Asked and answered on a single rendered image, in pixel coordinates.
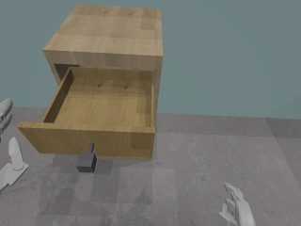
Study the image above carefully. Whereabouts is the drawer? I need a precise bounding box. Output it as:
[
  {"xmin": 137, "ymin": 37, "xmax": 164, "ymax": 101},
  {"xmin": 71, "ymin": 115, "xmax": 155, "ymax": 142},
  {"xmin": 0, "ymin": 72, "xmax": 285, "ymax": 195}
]
[{"xmin": 17, "ymin": 67, "xmax": 155, "ymax": 158}]

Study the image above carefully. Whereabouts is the robot right hand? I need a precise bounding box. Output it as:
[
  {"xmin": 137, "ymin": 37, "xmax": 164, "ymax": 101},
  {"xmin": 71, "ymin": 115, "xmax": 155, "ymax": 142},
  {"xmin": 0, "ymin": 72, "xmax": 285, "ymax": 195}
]
[{"xmin": 218, "ymin": 183, "xmax": 256, "ymax": 226}]

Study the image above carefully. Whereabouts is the robot left hand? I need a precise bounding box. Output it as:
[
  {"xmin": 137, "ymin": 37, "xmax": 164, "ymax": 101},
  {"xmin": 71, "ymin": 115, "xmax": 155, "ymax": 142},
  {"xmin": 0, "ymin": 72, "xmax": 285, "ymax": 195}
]
[{"xmin": 0, "ymin": 98, "xmax": 28, "ymax": 194}]

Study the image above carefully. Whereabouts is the cabinet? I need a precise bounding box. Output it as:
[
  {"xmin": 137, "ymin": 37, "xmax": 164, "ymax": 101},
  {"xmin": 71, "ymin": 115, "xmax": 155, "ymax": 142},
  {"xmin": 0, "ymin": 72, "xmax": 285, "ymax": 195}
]
[{"xmin": 42, "ymin": 4, "xmax": 164, "ymax": 161}]

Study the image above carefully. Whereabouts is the handle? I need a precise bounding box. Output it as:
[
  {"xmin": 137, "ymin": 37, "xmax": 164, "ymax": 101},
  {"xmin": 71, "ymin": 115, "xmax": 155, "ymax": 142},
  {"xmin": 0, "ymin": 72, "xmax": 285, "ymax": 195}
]
[{"xmin": 76, "ymin": 143, "xmax": 97, "ymax": 173}]

